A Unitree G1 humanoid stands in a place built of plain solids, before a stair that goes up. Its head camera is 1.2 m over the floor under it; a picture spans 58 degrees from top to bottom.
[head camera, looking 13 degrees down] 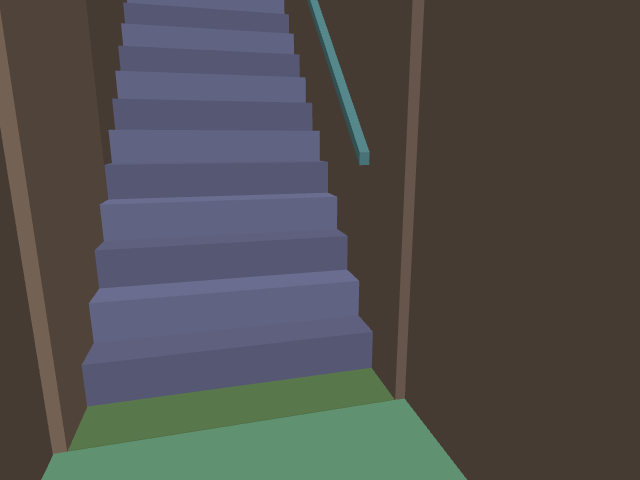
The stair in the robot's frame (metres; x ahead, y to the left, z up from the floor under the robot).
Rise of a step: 0.21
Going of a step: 0.23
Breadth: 1.40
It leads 14 degrees to the left of straight ahead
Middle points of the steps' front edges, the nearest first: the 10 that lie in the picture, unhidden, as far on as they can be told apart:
1.95 0.40 0.21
2.17 0.45 0.42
2.39 0.51 0.63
2.61 0.57 0.84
2.82 0.62 1.06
3.04 0.68 1.27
3.26 0.74 1.48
3.48 0.79 1.69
3.70 0.85 1.90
3.92 0.91 2.11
